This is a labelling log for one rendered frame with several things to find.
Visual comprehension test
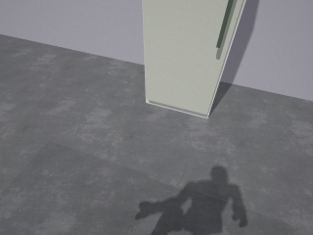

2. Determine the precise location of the fridge door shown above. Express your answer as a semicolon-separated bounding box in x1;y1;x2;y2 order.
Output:
142;0;243;115

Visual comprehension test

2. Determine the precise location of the handle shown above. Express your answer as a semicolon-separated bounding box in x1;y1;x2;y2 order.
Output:
216;0;234;48

